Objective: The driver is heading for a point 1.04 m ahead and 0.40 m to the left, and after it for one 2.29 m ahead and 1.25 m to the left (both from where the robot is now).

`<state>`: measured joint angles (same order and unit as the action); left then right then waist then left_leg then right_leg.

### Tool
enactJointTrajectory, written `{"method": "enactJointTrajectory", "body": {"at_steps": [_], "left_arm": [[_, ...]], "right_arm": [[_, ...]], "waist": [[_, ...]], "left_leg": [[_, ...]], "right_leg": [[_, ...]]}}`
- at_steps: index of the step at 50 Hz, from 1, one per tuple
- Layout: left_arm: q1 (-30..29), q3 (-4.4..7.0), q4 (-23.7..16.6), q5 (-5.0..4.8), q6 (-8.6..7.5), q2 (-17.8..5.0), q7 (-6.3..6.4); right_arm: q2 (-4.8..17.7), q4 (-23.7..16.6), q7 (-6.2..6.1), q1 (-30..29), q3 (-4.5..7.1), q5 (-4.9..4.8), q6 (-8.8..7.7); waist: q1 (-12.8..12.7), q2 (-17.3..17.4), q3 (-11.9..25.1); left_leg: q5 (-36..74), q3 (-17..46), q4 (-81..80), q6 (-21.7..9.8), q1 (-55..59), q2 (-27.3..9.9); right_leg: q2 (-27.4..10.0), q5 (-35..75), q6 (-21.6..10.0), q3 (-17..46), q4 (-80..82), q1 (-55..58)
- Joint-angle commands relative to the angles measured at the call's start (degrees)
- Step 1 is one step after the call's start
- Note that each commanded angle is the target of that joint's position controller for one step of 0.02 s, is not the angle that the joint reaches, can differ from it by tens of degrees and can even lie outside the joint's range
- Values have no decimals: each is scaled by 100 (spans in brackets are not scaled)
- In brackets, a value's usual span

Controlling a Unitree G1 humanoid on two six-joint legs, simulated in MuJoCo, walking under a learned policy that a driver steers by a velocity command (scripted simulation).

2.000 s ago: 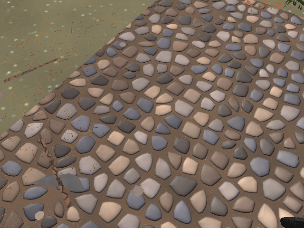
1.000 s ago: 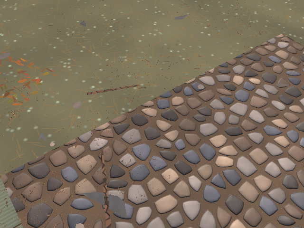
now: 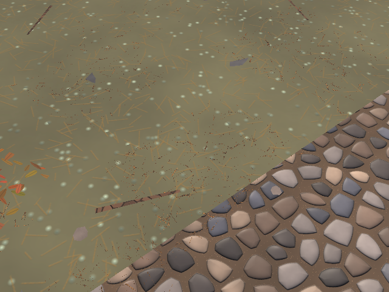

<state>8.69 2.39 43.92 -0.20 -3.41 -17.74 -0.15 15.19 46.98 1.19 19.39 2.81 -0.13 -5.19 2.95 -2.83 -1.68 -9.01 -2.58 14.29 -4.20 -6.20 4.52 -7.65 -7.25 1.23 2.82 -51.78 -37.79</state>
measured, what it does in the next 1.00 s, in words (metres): walks ahead, turning left: right foot, then left foot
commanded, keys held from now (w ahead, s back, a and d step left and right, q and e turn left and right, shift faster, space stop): w+q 0.54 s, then q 0.46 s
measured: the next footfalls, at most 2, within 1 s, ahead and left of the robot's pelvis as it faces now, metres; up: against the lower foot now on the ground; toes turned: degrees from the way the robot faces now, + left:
right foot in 0.22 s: +0.32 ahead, -0.15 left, +0.00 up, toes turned +5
left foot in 0.74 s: +0.50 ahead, +0.16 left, +0.00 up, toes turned +24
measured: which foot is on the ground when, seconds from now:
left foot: down 0.00-0.22, up 0.24-0.72, down 0.74-1.00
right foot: up 0.00-0.20, down 0.22-0.72, up 0.74-1.00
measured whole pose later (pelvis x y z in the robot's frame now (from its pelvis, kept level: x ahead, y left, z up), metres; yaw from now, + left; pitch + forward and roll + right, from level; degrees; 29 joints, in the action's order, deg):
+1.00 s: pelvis +0.43 +0.05 -0.01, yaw +31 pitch +3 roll -2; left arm 4.0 3.6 42.5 0.8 -0.6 -18.3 2.2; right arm 17.4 37.2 -0.4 10.9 4.5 0.0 0.3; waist 1.5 -1.3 -4.5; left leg -5.4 4.7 25.7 -5.2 -22.3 6.0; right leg -2.3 -20.6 4.6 5.6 -58.2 -34.8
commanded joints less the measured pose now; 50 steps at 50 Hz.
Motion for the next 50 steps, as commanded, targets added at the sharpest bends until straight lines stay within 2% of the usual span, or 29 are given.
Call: {"method": "enactJointTrajectory", "body": {"at_steps": [1, 4, 6, 9, 10, 11, 12, 13, 14, 15, 16, 17, 19, 24, 27, 31, 33, 35, 36, 37, 38, 39, 40, 41, 42, 43, 45, 47, 50], "left_arm": [[-384, 16, -422, 32, -102, -170, -27], [-935, 7, -580, -20, -181, -179, -107], [-1125, 35, -670, -42, -230, -271, -163], [-820, 127, -612, -42, -300, -507, -189], [-354, 199, -488, -37, -320, -620, -167], [446, 328, -294, -1, -334, -886, -116], [1401, 427, -205, 67, -305, -1296, -57], [1439, 472, -115, 104, -235, -1530, -100], [1217, 316, -223, 55, -232, -859, -112], [914, 236, -246, 23, -234, -572, -94], [590, 201, -242, 49, -241, -481, -100], [381, 176, -208, 68, -245, -338, -100], [212, 189, -143, 107, -303, -291, -77], [307, 310, 91, 88, -347, -552, -10], [351, 350, 150, 69, -282, -689, 33], [482, 404, 233, -21, -98, -871, 116], [429, 449, 226, -132, -7, -1002, 151], [249, 495, 149, -249, 75, -1091, 182], [185, 453, 110, -259, 96, -962, 178], [518, 340, 50, -25, 68, -649, 141], [1202, 141, -133, 246, 12, -84, 68], [929, 211, -62, 72, -37, -609, 16], [355, 264, -228, -118, -28, -765, 24], [187, 255, -241, -63, 0, -691, 100], [152, 276, -203, 35, 61, -720, 179], [227, 304, -206, 57, 137, -772, 204], [387, 296, -195, 94, 217, -657, 223], [336, 264, -222, 116, 252, -545, 254], [43, 242, -331, 98, 308, -494, 274]], "right_arm": [[946, -292, -80, -175, 210, -55, -55], [1089, -116, -117, 180, 249, -108, 25], [1098, -37, -150, 279, 264, -140, 84], [1160, 6, -205, 224, 312, -127, 174], [1129, -6, -208, 137, 300, -114, 203], [919, -39, -200, 151, 220, -56, 209], [500, -232, -202, 214, 72, 97, 214], [94, -357, -182, 1010, -26, -119, 109], [781, -213, -194, 723, 123, -243, 91], [1025, -326, -195, 207, 214, -277, 102], [935, -348, -218, 10, 215, -229, 126], [855, -376, -214, -106, 237, -165, 161], [636, -392, -174, -12, 234, -184, 278], [433, -688, -134, -509, 193, -127, 403], [357, -828, -17, -959, 145, -124, 351], [332, -1152, 132, -1564, 132, -53, 341], [491, -1239, 188, -1455, 213, -42, 382], [799, -1114, 198, -721, 383, -29, 422], [1076, -912, 132, 24, 543, -24, 426], [1557, -869, -23, 380, 676, -26, 469], [2063, -1144, -80, -92, 667, 97, 458], [1696, -1355, 11, -63, 583, 82, 414], [1421, -1371, 52, -374, 503, 33, 361], [1215, -1326, 36, -663, 452, -78, 350], [1056, -1350, -4, -912, 401, -106, 376], [1013, -1401, -41, -1066, 380, -33, 400], [1076, -1458, -92, -1145, 400, 76, 408], [1156, -1432, -161, -1067, 428, 48, 419], [1181, -1433, -273, -1028, 433, -19, 521]], "waist": [[-71, 511, -152], [129, 519, -208], [114, 589, -218], [-152, 773, -59], [-428, 783, 176], [-782, 668, 786], [-1075, -167, 1791], [-609, -1933, 2309], [-790, -1030, 1740], [-801, -583, 1026], [-633, -209, 686], [-520, -210, 398], [-339, -385, 265], [-345, -77, -49], [-493, -5, -156], [-631, -5, -277], [-472, -172, -76], [-20, -243, 361], [377, -25, 743], [403, 907, 1129], [-384, 2006, 1882], [106, 1056, 2770], [100, 706, 2005], [-83, 375, 1318], [-231, 375, 949], [-400, 557, 828], [-514, 708, 899], [-496, 712, 994], [-384, 784, 1026]], "left_leg": [[1144, 869, -751, -846, -345, -1343], [915, 987, -570, -801, -128, -1440], [838, 1205, -301, -739, 178, -1600], [1082, 1516, 217, -571, 458, -1762], [1562, 1439, 714, -459, 374, -1601], [1620, 1232, 1749, -279, -29, -1245], [22, 865, 3600, -39, -1070, -713], [-2582, 754, 5224, 219, -3014, -69], [-2380, 1209, 5857, 235, -3542, -433], [-1831, 1089, 5888, 211, -3712, -649], [-1370, 982, 5747, 250, -3485, -883], [-1066, 985, 5483, 277, -3344, -1032], [-748, 922, 5281, 324, -2923, -1205], [99, 879, 4302, 450, -3367, -1286], [842, 608, 3321, 419, -3213, -1226], [996, 83, 2382, 333, -2847, -966], [618, -54, 2191, 177, -2530, -760], [299, -246, 1947, -80, -1621, -385], [875, -244, 1455, -278, -582, -161], [3006, 835, 1389, -599, 824, -898], [4705, 3422, 1647, -1874, 2324, -2392], [3547, 3991, 1087, -2095, 2276, -2589], [2805, 3300, 850, -1802, 1680, -2300], [2173, 2797, 713, -1457, 891, -1970], [1875, 2501, 583, -1259, 174, -1766], [1794, 2334, 452, -1174, -407, -1612], [2134, 2147, 393, -1180, -874, -1454], [2255, 2066, 449, -1163, -914, -1362], [1199, 2256, 469, -1024, -842, -1248]], "right_leg": [[99, 994, 83, -67, 1121, 221], [328, 1318, 108, -112, 1850, 461], [384, 1181, 36, 19, 2171, 496], [478, 586, -147, 30, 2423, 1070], [572, 454, -268, -100, 2599, 1760], [397, 494, -477, -20, 2496, 3038], [-732, 397, -782, 1130, 2306, 4675], [-1708, -1100, -1556, 3694, 3169, 5982], [-1536, -1937, -1389, 3619, 3483, 5531], [-1372, -1768, -1168, 2656, 3545, 4843], [-1142, -1092, -1080, 2038, 3671, 4169], [-945, -593, -1057, 1532, 3828, 3694], [-776, -45, -1062, 852, 4138, 3192], [-802, 754, -1214, -132, 4486, 3196], [-693, 958, -1117, -721, 4525, 3319], [-707, 2562, -954, -1293, 4006, 3621], [-772, 3417, -818, -1387, 3480, 3913], [-704, 4270, -644, -1457, 2301, 3947], [-448, 3825, -419, -1567, 1191, 3600], [-57, 1229, -20, -1595, -474, 2317], [971, -3486, 358, -961, -2539, 347], [901, -3375, 274, 204, -3010, 195], [706, -2770, 152, 217, -2848, -125], [496, -2285, 133, 160, -2390, -192], [349, -1972, 150, 182, -1986, 7], [313, -1766, 145, 216, -1749, 401], [450, -1538, 216, 141, -1450, 783], [541, -1380, 313, 158, -1001, 780], [609, -1041, 424, 286, -383, 666]]}}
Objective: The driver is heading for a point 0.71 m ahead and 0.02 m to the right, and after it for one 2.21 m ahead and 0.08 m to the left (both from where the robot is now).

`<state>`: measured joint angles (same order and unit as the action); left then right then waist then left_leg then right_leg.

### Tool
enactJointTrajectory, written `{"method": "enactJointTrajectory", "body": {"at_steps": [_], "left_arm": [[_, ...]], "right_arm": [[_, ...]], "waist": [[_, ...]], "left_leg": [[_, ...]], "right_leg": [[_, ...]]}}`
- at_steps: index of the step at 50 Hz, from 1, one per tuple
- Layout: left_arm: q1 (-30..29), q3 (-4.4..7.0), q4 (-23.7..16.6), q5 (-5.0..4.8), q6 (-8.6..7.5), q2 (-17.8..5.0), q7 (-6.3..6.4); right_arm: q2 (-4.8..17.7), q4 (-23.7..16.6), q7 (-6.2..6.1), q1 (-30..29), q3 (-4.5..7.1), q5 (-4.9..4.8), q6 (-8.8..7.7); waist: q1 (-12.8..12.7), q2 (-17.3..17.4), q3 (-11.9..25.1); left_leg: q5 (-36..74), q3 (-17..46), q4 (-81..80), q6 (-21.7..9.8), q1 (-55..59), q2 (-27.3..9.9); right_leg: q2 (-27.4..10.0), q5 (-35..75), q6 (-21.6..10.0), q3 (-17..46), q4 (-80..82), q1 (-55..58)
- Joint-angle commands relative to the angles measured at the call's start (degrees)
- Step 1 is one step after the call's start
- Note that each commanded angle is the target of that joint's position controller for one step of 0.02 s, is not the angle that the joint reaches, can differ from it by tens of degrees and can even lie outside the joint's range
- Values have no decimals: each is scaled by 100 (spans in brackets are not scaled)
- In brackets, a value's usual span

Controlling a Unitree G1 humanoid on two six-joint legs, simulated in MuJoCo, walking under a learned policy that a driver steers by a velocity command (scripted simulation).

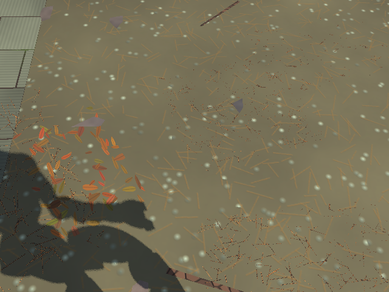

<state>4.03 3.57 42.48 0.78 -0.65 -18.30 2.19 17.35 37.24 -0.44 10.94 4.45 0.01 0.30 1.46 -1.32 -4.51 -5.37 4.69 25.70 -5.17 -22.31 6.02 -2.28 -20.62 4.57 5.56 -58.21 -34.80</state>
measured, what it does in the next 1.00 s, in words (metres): walks ahead: right foot, then left foot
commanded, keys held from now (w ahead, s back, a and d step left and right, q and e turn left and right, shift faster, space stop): q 0.02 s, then w+q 0.28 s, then w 0.26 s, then no key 0.08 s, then e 0.36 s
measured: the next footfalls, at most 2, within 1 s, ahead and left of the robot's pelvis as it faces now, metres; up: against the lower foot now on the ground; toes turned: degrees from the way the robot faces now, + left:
right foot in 0.22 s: +0.14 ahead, -0.16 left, +0.00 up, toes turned +13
left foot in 0.66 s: +0.32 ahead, +0.18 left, +0.00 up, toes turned +18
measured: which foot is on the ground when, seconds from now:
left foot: down 0.00-0.24, up 0.26-0.64, down 0.66-1.00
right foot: up 0.00-0.20, down 0.22-0.68, up 0.70-1.00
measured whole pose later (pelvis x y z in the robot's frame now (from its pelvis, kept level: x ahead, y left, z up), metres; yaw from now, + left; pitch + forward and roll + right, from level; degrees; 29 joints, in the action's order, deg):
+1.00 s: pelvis +0.29 +0.07 +0.01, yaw +9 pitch +1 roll +2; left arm 12.0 3.8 41.9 -0.5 1.8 -17.0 0.9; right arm 14.8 45.4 -0.8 8.6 3.3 1.0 -2.0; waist 0.3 -2.2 -2.8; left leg -10.6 -9.8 19.8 -2.4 -10.1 0.4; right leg -4.9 -13.5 3.6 0.2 -48.3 -31.8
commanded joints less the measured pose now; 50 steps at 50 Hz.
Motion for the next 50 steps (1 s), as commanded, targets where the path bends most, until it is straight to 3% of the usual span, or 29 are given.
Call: {"method": "enactJointTrajectory", "body": {"at_steps": [1, 4, 7, 9, 10, 11, 12, 13, 14, 15, 16, 19, 25, 29, 30, 31, 32, 33, 34, 35, 36, 37, 38, 39, 41, 42, 44, 47, 50], "left_arm": [[406, 121, -223, -15, 42, -429, 35], [146, 114, -337, -74, -19, -431, -30], [22, 129, -416, -122, -190, -472, -110], [190, 152, -394, -162, -304, -463, -159], [454, 170, -309, -181, -352, -425, -175], [785, 221, -202, -170, -384, -515, -166], [1331, 294, -115, -72, -389, -827, -132], [1643, 384, -35, 116, -376, -1273, -172], [1325, 379, -108, 76, -424, -1108, -187], [1103, 300, -192, -34, -428, -786, -140], [1062, 244, -225, -81, -419, -612, -113], [1339, 171, -101, -31, -443, -495, -104], [1652, 209, 107, -151, -411, -736, -164], [1944, 245, 301, -246, -331, -934, -208], [1931, 253, 342, -258, -291, -972, -204], [1848, 253, 361, -276, -258, -999, -187], [1861, 222, 368, -286, -260, -912, -169], [1870, 128, 286, -195, -304, -686, -165], [2287, -121, 51, 12, -386, -55, -210], [2489, -57, 282, -113, -425, -303, -199], [2106, 96, 244, -294, -386, -742, -192], [1820, 78, 194, -312, -330, -627, -164], [1752, 79, 234, -234, -241, -528, -111], [1822, 103, 271, -192, -113, -471, -67], [2083, 99, 339, -169, 77, -258, -13], [2040, 118, 258, -158, 129, -249, 8], [1703, 124, 34, -118, 176, -235, 17], [1244, 97, -235, -111, 196, -184, -83], [910, 121, -486, -125, 252, -276, -194]], "right_arm": [[957, -473, -135, -205, 264, -36, 6], [954, -489, -152, -187, 253, -56, 40], [942, -443, -118, -16, 239, -63, 32], [897, -430, -94, -3, 209, -81, 40], [838, -446, -98, -107, 179, -98, 56], [687, -457, -107, -120, 131, -100, 59], [290, -472, -109, -28, 21, -92, 43], [292, -769, -89, -221, 19, -169, -41], [699, -803, -58, -353, 105, -93, -117], [856, -698, -21, -281, 168, -81, -126], [785, -550, -9, -134, 171, -56, -118], [408, -505, 82, -222, 84, -86, -218], [51, -715, 209, -1056, -102, -74, -357], [152, -785, 311, -1323, -93, -135, -412], [239, -767, 316, -1201, -52, -122, -425], [371, -652, 301, -788, 26, -88, -434], [575, -413, 261, -101, 137, -35, -430], [830, -264, 184, 613, 218, 48, -414], [1424, -228, 93, 1154, 300, 225, -350], [1142, -161, 75, 1275, 242, 160, -275], [861, -133, 97, 946, 136, 107, -261], [609, -83, 111, 550, 57, 51, -288], [412, -44, 136, 182, -4, 18, -320], [320, -11, 155, -109, -22, 35, -359], [304, 66, 156, -484, -6, 164, -449], [341, 98, 131, -638, 8, 182, -476], [431, 216, 48, -696, 42, 161, -474], [562, 356, -73, -661, 84, 113, -371], [741, 466, -94, -592, 140, 52, -239]], "waist": [[-201, 682, 1253], [-60, 957, 1093], [55, 1050, 988], [-56, 1049, 913], [-260, 985, 838], [-432, 789, 793], [-533, -12, 1078], [-516, -1227, 692], [-408, -1056, 209], [-355, -853, 90], [-333, -694, 163], [-432, -583, 97], [-684, -634, 0], [-707, -716, -113], [-568, -773, -35], [-262, -761, 242], [87, -611, 731], [409, -422, 1355], [370, 1161, 2429], [443, 1442, 3150], [431, 1064, 2348], [227, 920, 1730], [39, 702, 1318], [-168, 813, 1079], [-422, 887, 942], [-487, 917, 835], [-450, 848, 703], [-302, 727, 676], [-181, 612, 616]], "left_leg": [[351, 1611, -692, -862, 733, -1340], [-1852, 2052, -965, -802, 628, -1246], [-2347, 2401, -903, -815, 712, -1282], [-2576, 2549, -779, -757, 546, -1197], [-2768, 2514, -626, -646, 264, -1038], [-2962, 2316, -242, -434, -248, -781], [-3242, 1557, 1226, -69, -998, -301], [-2986, 603, 2295, 76, -2389, 288], [-2433, 643, 3016, 193, -2830, -312], [-1976, 581, 3270, 297, -2910, -440], [-1675, 498, 3435, 411, -2807, -490], [-875, 308, 3590, 545, -2606, -583], [37, -420, 1714, 678, -1693, -828], [-186, -651, 794, 473, -904, -683], [-222, -682, 571, 367, -603, -589], [10, -752, 232, 223, 61, -445], [509, -813, -84, 46, 1106, -317], [1480, -302, 102, -159, 2603, -878], [3129, 1893, 454, -1088, 4884, -2775], [3402, 2750, 4, -1499, 4461, -3250], [3398, 1732, -67, -1262, 3713, -2910], [3217, 1078, -161, -1015, 3100, -2558], [2886, 672, -393, -842, 2423, -2301], [2664, 326, -666, -736, 1743, -2133], [2589, -126, -1050, -808, 910, -2049], [2547, -279, -1149, -856, 759, -2075], [2276, -473, -1251, -862, 775, -2150], [1721, -690, -1306, -844, 979, -2205], [1360, -719, -1211, -838, 1238, -2369]], "right_leg": [[100, 401, 103, 45, 474, 373], [182, 564, 57, 52, 1241, 478], [296, 272, -88, 7, 1938, 829], [366, 209, -242, -85, 2538, 1421], [354, 528, -346, -165, 3129, 1978], [101, 667, -505, -73, 3595, 2708], [-989, -27, -872, 923, 3902, 3627], [-1895, -1444, -1507, 2820, 4583, 3778], [-2107, -1824, -1702, 3065, 4674, 3473], [-1849, -1629, -1554, 2525, 4667, 3437], [-1565, -1262, -1378, 2073, 4656, 3498], [-1225, -14, -1318, 1096, 4849, 3277], [-1006, 1332, -1382, 5, 4989, 2987], [-1235, 2006, -1351, -58, 4786, 3067], [-1274, 2773, -1277, -85, 4541, 3180], [-1178, 3952, -1131, -265, 4010, 3255], [-932, 4840, -946, -522, 3163, 3148], [-677, 4030, -676, -626, 2099, 2296], [50, 499, -198, -809, -167, 209], [313, -1715, -131, 63, -1211, 124], [54, -1563, -165, 204, -1537, -111], [-150, -1307, -197, -3, -1301, -277], [-294, -968, -165, -87, -942, -155], [-394, -662, -134, -122, -698, 282], [-282, -111, -24, -252, -637, 927], [-261, 29, 18, -274, -489, 912], [-349, 406, 17, -258, -5, 747], [-420, 878, -64, -351, 725, 775], [-398, 778, -173, -489, 1183, 801]]}}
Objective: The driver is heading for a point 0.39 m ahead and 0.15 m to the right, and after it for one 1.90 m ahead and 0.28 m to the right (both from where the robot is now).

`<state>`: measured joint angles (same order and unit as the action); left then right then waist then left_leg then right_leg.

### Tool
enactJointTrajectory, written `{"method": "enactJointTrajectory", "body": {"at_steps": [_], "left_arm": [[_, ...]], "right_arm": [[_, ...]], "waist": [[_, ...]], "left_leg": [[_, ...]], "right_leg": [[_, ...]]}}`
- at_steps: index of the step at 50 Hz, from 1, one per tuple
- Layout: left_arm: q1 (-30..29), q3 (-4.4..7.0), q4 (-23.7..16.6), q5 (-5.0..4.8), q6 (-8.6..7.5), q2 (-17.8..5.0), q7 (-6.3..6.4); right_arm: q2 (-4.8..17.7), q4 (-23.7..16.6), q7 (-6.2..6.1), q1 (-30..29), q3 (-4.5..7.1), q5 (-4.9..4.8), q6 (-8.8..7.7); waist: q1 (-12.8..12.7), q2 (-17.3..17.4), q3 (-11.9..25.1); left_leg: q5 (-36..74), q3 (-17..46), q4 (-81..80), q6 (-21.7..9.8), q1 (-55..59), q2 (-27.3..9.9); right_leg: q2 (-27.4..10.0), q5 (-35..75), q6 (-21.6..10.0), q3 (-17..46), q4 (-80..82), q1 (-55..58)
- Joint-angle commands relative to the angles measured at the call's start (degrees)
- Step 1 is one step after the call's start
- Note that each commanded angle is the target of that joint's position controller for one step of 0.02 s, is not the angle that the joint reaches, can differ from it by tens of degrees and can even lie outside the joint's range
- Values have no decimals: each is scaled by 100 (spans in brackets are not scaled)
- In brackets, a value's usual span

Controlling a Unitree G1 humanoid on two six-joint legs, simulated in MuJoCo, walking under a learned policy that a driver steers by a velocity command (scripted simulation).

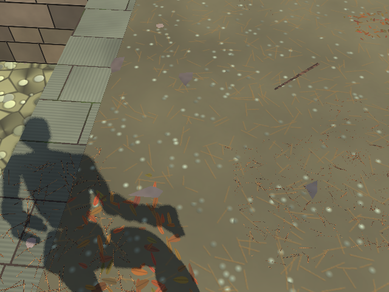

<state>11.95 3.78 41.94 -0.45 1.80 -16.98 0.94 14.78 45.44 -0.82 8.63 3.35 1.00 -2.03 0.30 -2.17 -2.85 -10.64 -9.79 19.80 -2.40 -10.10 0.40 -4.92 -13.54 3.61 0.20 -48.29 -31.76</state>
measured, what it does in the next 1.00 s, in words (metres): steps on the spot, turning right: right foot, then left foot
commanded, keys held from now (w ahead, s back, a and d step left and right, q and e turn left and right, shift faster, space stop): e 1.00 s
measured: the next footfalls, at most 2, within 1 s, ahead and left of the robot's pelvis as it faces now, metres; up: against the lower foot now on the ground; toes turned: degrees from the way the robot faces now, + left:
right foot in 0.14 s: +0.10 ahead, -0.13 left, +0.00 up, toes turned -8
left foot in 0.58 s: +0.15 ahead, +0.09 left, +0.00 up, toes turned -25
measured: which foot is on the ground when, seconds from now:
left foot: down 0.00-0.14, up 0.16-0.56, down 0.58-1.00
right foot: up 0.00-0.12, down 0.14-0.58, up 0.60-0.98, down 1.00-1.00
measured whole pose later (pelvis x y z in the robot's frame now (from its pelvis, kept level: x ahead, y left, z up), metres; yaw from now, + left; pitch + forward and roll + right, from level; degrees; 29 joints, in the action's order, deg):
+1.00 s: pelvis +0.05 -0.02 -0.01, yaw -35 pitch +1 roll +1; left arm 9.9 4.3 31.9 -1.1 4.2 -18.3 -0.5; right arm 18.2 44.1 -0.5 7.9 4.5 -1.2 1.1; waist 1.1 0.5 -3.8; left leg -17.3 -8.4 30.5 2.5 -13.1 -6.2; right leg -1.3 -14.6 0.5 -1.6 -31.6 -16.3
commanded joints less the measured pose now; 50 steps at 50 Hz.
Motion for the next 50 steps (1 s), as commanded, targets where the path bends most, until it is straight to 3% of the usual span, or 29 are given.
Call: {"method": "enactJointTrajectory", "body": {"at_steps": [1, 4, 6, 7, 8, 9, 10, 11, 12, 13, 15, 20, 25, 28, 29, 30, 31, 32, 33, 34, 36, 38, 41, 43, 47, 49, 50], "left_arm": [[32, 115, -516, -3, 33, -447, -102], [-115, 161, -738, -11, 95, -503, -190], [62, 220, -758, 1, 80, -562, -203], [343, 362, -732, 14, 55, -952, -130], [571, 528, -841, 62, 37, -1693, -7], [686, 427, -921, 188, -65, -1488, -62], [592, 362, -934, 158, -170, -1277, -121], [333, 341, -925, 80, -235, -1156, -98], [79, 314, -956, -7, -234, -1042, -72], [-142, 281, -1006, -48, -203, -977, -19], [-234, 283, -1092, 21, -141, -1022, 36], [-220, 356, -1157, -2, -55, -1167, 113], [-344, 347, -1208, -6, 16, -1130, 61], [-521, 307, -1252, -91, 69, -1016, 83], [-342, 235, -1260, -53, 68, -772, 86], [-100, 199, -1402, -61, 31, -598, 75], [-91, 341, -1327, 36, -25, -1098, 82], [-9, 451, -1197, -28, -14, -1330, 61], [94, 462, -1072, -35, 40, -1248, 63], [134, 438, -1023, -14, 88, -1125, 70], [11, 347, -1092, -70, 125, -859, 32], [-314, 273, -1252, -112, 112, -716, 11], [-504, 190, -1388, -64, 109, -593, -41], [-487, 161, -1426, -53, 118, -575, -84], [-248, 226, -1402, -77, 188, -689, -154], [167, 306, -1247, -55, 202, -748, -147], [411, 427, -1209, -59, 186, -1086, -85]], "right_arm": [[1054, -324, -47, -337, 270, -82, 38], [1192, -255, -27, -296, 327, -206, 144], [1128, -169, -34, -205, 325, -286, 190], [956, -62, -21, 154, 291, -198, 184], [673, -293, 9, 78, 190, 71, 137], [678, -449, 10, -346, 161, 72, 131], [911, -445, 24, -519, 230, -71, 154], [874, -436, 7, -513, 232, -159, 168], [883, -370, -37, -483, 243, -125, 187], [955, -365, -76, -499, 272, -82, 208], [818, -316, -68, -363, 239, -105, 221], [694, -295, -57, -448, 172, -131, 230], [817, -333, 43, -417, 218, -168, 154], [891, -212, 103, 65, 288, -142, 62], [1269, -216, 70, 257, 382, -51, 71], [1747, -209, 34, 95, 470, 51, 138], [1421, -367, 27, -64, 392, 155, 104], [1115, -480, -12, -368, 296, 114, 89], [967, -513, -42, -626, 256, 23, 102], [874, -536, -75, -676, 224, -67, 108], [881, -498, -140, -496, 199, -74, 161], [963, -454, -181, -195, 225, -32, 217], [1187, -454, -153, -75, 302, -44, 268], [1337, -486, -93, -163, 356, -77, 291], [1456, -459, 8, -205, 403, -217, 271], [1295, -385, 27, -173, 366, -317, 244], [1021, -291, 52, 144, 298, -204, 221]], "waist": [[-38, 687, 423], [-36, 708, 414], [-171, 564, 522], [-186, -53, 764], [-94, -1630, 973], [-404, -1505, 1483], [-456, -755, 1443], [-283, -481, 1225], [-177, -186, 1058], [-69, -228, 985], [41, -382, 1043], [-78, -514, 1047], [-123, -771, 870], [159, -664, 873], [86, 23, 963], [-247, 1716, 676], [-74, 1549, 644], [-188, 1113, 557], [-292, 971, 433], [-232, 978, 369], [-107, 994, 298], [128, 1104, 362], [273, 1184, 551], [266, 1236, 594], [120, 1261, 598], [-133, 1007, 679], [-140, 132, 826]], "left_leg": [[1826, 734, -524, -1091, 130, -1864], [1921, 728, -29, -900, 464, -1981], [1840, 424, 733, -496, 395, -1713], [1383, 70, 1691, -81, 41, -1261], [-1148, -287, 3539, 505, -1673, -415], [-3066, 775, 4739, 659, -2510, 166], [-2863, 1255, 5230, 599, -2680, -15], [-2383, 1347, 5152, 523, -2804, -148], [-1994, 1385, 4816, 516, -2841, -238], [-1677, 1410, 4525, 538, -2658, -277], [-1348, 1333, 4108, 633, -2242, -102], [-1009, 1412, 2743, 772, -1658, 68], [-973, 1451, 1800, 636, -1168, 194], [94, 1376, 215, 376, -191, 74], [279, 2176, -117, 27, 442, -878], [1167, 3578, -356, -848, 572, -1999], [1327, 3968, -406, -1411, 205, -2475], [1240, 3397, -328, -1275, 43, -2169], [1056, 2815, -247, -994, 6, -1760], [993, 2488, -224, -874, 126, -1570], [1288, 1975, -254, -900, 222, -1378], [1507, 1801, -244, -996, 686, -1445], [1806, 1586, -172, -1060, 958, -1641], [1983, 1370, -153, -1041, 735, -1708], [2034, 1165, 169, -860, 611, -1836], [1525, 801, 848, -426, 214, -1631], [521, 324, 1873, 49, -597, -1253]], "right_leg": [[-113, -68, -124, -1, 320, 486], [26, -394, -326, -202, 893, 609], [291, 411, -564, -389, 1889, 1305], [163, 2036, -809, 75, 2347, 2106], [-1183, 4679, -1635, 1999, 2269, 3319], [-1846, 4646, -2625, 3107, 2550, 3484], [-1602, 4371, -2525, 2628, 2612, 3441], [-1285, 3855, -2185, 2167, 2557, 3269], [-1061, 3392, -1918, 1936, 2593, 3075], [-926, 3160, -1789, 1796, 2654, 2831], [-737, 3188, -1758, 1673, 2709, 2567], [-588, 2216, -1723, 1875, 2709, 2270], [-468, 1396, -1600, 2498, 2648, 2016], [-109, 1038, -1203, 2542, 2214, 1704], [287, -62, -876, 2121, 1450, 1095], [1292, -1923, -503, 885, 382, -119], [945, -2298, -250, 891, -1035, -250], [812, -1904, -193, 942, -1594, -188], [753, -1568, -98, 843, -1847, -203], [726, -1251, -5, 798, -2064, -373], [661, -954, 124, 527, -2024, -431], [530, -857, 212, 340, -1479, -569], [305, -968, 235, 150, -587, -180], [262, -989, 161, -70, -31, 356], [359, -625, -120, -340, 1132, 1079], [563, 335, -460, -424, 2326, 2027], [169, 1724, -734, 320, 2656, 2995]]}}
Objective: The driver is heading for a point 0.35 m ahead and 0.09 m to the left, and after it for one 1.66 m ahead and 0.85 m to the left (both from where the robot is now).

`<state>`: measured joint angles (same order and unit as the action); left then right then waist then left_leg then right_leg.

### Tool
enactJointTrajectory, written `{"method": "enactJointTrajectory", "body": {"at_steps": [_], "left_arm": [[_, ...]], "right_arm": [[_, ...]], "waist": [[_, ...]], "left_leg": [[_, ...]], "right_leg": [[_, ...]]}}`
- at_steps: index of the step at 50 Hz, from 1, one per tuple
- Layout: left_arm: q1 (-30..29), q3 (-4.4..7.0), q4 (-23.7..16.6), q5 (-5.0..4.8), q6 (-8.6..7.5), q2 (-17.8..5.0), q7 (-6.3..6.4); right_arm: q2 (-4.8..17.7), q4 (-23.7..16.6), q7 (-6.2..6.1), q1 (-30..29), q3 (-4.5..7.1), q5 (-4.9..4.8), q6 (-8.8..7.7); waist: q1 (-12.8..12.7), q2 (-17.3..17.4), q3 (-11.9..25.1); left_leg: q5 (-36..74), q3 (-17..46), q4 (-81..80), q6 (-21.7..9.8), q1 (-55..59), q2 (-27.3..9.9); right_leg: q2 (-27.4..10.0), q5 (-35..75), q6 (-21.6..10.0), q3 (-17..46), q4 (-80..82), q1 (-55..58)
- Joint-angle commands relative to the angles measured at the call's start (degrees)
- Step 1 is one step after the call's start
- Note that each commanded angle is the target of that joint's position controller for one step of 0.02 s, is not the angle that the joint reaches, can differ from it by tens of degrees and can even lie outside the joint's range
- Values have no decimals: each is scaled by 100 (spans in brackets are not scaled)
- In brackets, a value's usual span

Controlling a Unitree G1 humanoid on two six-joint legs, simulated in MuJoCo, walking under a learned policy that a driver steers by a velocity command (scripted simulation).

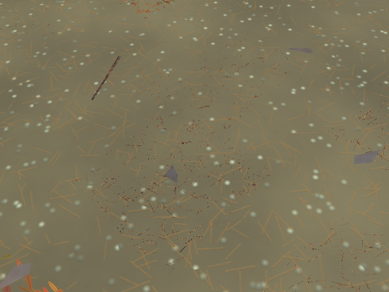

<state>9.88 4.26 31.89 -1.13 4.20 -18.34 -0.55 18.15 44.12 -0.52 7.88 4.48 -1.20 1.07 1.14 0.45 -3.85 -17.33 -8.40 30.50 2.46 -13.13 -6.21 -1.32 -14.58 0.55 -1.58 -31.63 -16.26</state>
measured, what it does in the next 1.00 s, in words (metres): walks ahead, turning left: left foot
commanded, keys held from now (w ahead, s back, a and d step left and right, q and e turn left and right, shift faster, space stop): e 0.04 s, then w+e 0.02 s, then w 0.06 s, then w+q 0.88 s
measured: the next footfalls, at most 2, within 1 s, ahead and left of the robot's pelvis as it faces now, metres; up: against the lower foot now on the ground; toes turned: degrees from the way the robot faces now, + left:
left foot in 0.56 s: +0.26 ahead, +0.14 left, +0.00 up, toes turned +6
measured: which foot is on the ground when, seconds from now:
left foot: down 0.00-0.00, up 0.02-0.54, down 0.56-1.00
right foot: down 0.00-0.58, up 0.60-1.00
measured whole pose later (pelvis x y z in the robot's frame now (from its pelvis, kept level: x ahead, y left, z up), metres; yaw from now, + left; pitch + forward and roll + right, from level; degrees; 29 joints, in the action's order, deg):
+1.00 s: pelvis +0.38 +0.08 +0.00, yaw +18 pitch +3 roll +0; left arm 0.3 2.1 35.9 -0.1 -6.4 -16.1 -1.8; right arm 17.3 43.9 -1.4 22.8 3.2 -1.7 -2.1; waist 5.3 -2.4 -2.0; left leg -21.2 11.2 20.1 -5.0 -0.5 5.8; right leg 0.0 4.0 2.3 4.6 -27.5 -33.8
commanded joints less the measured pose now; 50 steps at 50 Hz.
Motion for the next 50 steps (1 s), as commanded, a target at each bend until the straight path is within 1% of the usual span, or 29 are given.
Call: {"method": "enactJointTrajectory", "body": {"at_steps": [1, 2, 3, 4, 5, 6, 7, 9, 12, 15, 19, 24, 26, 27, 28, 29, 30, 31, 32, 33, 34, 35, 36, 38, 42, 44, 46, 48, 50], "left_arm": [[671, 489, -383, 50, -91, -1647, 155], [806, 415, -430, 257, -255, -1447, 54], [762, 364, -307, 211, -382, -1250, 22], [613, 316, -189, 68, -445, -1029, 47], [508, 236, -180, -2, -457, -820, 75], [403, 174, -178, 10, -471, -755, 109], [368, 118, -180, 71, -498, -671, 140], [433, 84, -103, 160, -592, -609, 176], [577, 122, 55, 166, -703, -760, 175], [701, 161, 223, 152, -763, -876, 137], [788, 195, 458, 116, -810, -891, 84], [816, 255, 684, 26, -807, -905, 48], [692, 280, 709, -10, -755, -974, 60], [583, 274, 690, -5, -728, -980, 83], [665, 210, 683, 48, -718, -803, 112], [625, 76, 491, 197, -749, -529, 154], [935, -94, 190, 247, -903, 9, 119], [504, 4, 280, 24, -1066, -570, 49], [169, 56, 167, -111, -1166, -783, -7], [97, 34, 196, -19, -1210, -722, 17], [58, 47, 209, 138, -1219, -688, 42], [131, 61, 208, 178, -1185, -650, 34], [196, 61, 226, 197, -1141, -606, 24], [209, 41, 259, 221, -1043, -502, 27], [-645, -69, 62, 206, -1038, -222, 30], [-1108, -109, -23, 152, -1080, -151, -26], [-1419, -97, -91, 103, -1129, -204, -86], [-1513, -51, -108, 88, -1172, -322, -132], [-1338, 6, -56, 77, -1200, -442, -140]], "right_arm": [[258, -426, 48, 181, 17, 383, -104], [579, -600, -22, -406, 108, 266, -120], [756, -626, -36, -501, 172, 108, -114], [791, -572, -16, -370, 201, 58, -129], [814, -478, -1, -359, 219, 76, -144], [803, -468, 29, -346, 217, 97, -167], [743, -412, 75, -261, 198, 85, -214], [637, -289, 135, -174, 153, 44, -314], [493, -294, 176, -385, 65, 34, -396], [462, -328, 225, -420, 17, -7, -413], [423, -420, 268, -473, -35, -36, -421], [380, -626, 353, -575, -106, -43, -453], [423, -638, 377, -328, -87, -42, -463], [521, -539, 363, 106, -16, -29, -461], [817, -326, 318, 895, 156, -56, -453], [1367, -180, 230, 1911, 346, -92, -421], [1873, -258, 245, 1987, 376, -40, -472], [1276, -368, 259, 1862, 222, -40, -526], [1052, -423, 248, 1594, 154, 8, -553], [947, -503, 240, 1323, 119, 15, -550], [813, -587, 219, 1059, 68, 27, -524], [752, -677, 187, 901, 29, 95, -516], [738, -717, 160, 811, 29, 106, -512], [792, -690, 96, 825, 41, 77, -526], [883, -506, -29, 1124, 84, 6, -488], [902, -411, -68, 1346, 102, -22, -455], [899, -311, -91, 1558, 114, -62, -419], [864, -255, -124, 1634, 122, -76, -366], [881, -250, -154, 1573, 158, -53, -312]], "waist": [[-44, -1996, 963], [-572, -1442, 1369], [-482, -979, 1149], [-324, -832, 938], [-315, -728, 781], [-265, -854, 607], [-215, -982, 570], [-237, -991, 518], [-378, -849, 330], [-460, -760, 142], [-511, -586, -99], [-526, -509, -149], [-327, -488, -22], [-55, -437, 238], [273, -212, 747], [684, 628, 1344], [276, 1984, 1835], [576, 1091, 1678], [511, 821, 1092], [357, 253, 826], [203, 88, 597], [37, 272, 543], [-37, 361, 494], [-117, 301, 393], [122, 331, 177], [303, 399, 139], [397, 395, 116], [362, 442, 132], [212, 582, 169]], "left_leg": [[-2075, -59, 2639, 151, -2116, 241], [-2338, 935, 3636, 208, -2406, 549], [-1840, 1141, 3903, 119, -2562, 391], [-1222, 1170, 3640, 3, -2717, 232], [-792, 1171, 3377, -40, -2761, 137], [-357, 1119, 3207, -31, -2683, 167], [1, 1025, 3085, -20, -2575, 214], [448, 947, 2518, -11, -2450, 209], [778, 925, 1639, -17, -2364, 178], [884, 954, 1205, -54, -2388, 146], [864, 1019, 887, -164, -2517, 138], [627, 832, 572, -428, -2266, 157], [597, 550, 365, -622, -1666, 343], [674, 315, 214, -730, -862, 603], [655, 292, 130, -888, 330, 858], [332, 1840, -165, -1322, 1769, -42], [-1126, 5177, -1252, -2310, 3067, -1225], [-1587, 5285, -1712, -2179, 3052, -1296], [-1199, 4598, -1670, -2024, 2604, -1186], [-564, 4033, -1593, -1889, 2039, -969], [49, 3585, -1647, -1815, 1507, -755], [497, 3315, -1758, -1784, 1120, -586], [907, 3135, -1855, -1813, 910, -481], [1682, 2720, -1927, -1826, 577, -331], [2166, 2190, -1844, -1530, 219, 77], [1982, 2251, -1793, -1431, 184, 103], [1852, 2503, -1658, -1399, 376, -7], [1831, 2795, -1388, -1334, 768, -144], [2225, 3027, -1073, -1253, 1086, -299]], "right_leg": [[-1773, 4372, -1268, 2677, 785, 2291], [-2204, 3917, -2159, 3197, 1029, 1744], [-1815, 2457, -1983, 2775, 1248, 1666], [-1476, 734, -1620, 2470, 1418, 1570], [-1293, -588, -1411, 2399, 1618, 1454], [-1161, -1149, -1356, 2371, 1833, 1246], [-1093, -1289, -1315, 2279, 2015, 1196], [-1034, -968, -1253, 1989, 2201, 1282], [-1093, -636, -1204, 1661, 2309, 1327], [-1298, -725, -1258, 1560, 2461, 1295], [-1479, -569, -1276, 1222, 2547, 1391], [-1566, 62, -1151, 655, 2321, 1608], [-1493, 822, -994, 369, 1882, 1506], [-1315, 1869, -832, 66, 1233, 1252], [-990, 2821, -602, -364, -7, 873], [-586, 1889, -180, -727, -2040, -330], [543, -1781, 173, -36, -3805, -2452], [211, -1623, 48, 785, -4276, -3062], [-39, -1099, -119, 699, -4212, -3361], [-274, -662, -167, 649, -3885, -3151], [-409, -316, -128, 645, -3411, -2880], [-478, -66, -84, 670, -3189, -2517], [-458, 54, -4, 619, -3014, -2366], [-372, 332, 171, 478, -2629, -2288], [-81, 1619, 373, 374, -929, -2003], [82, 2028, 374, 323, -267, -1736], [175, 2189, 305, 407, 137, -1602], [203, 2093, 190, 556, 448, -1526], [188, 1638, 33, 613, 527, -1327]]}}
